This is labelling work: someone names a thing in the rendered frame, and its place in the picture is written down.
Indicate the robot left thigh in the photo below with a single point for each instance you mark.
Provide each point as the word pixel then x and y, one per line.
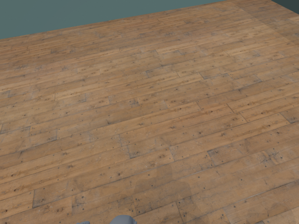
pixel 123 219

